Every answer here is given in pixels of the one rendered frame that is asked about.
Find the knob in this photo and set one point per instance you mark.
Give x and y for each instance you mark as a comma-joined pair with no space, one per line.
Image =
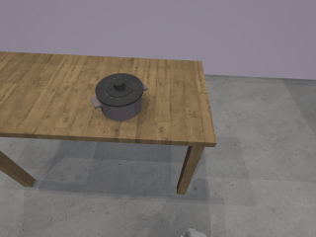
118,83

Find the lid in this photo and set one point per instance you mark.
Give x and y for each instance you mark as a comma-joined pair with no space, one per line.
116,98

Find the pot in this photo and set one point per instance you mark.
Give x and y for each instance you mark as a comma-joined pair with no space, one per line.
119,113

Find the table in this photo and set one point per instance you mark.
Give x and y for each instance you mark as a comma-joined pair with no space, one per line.
48,96

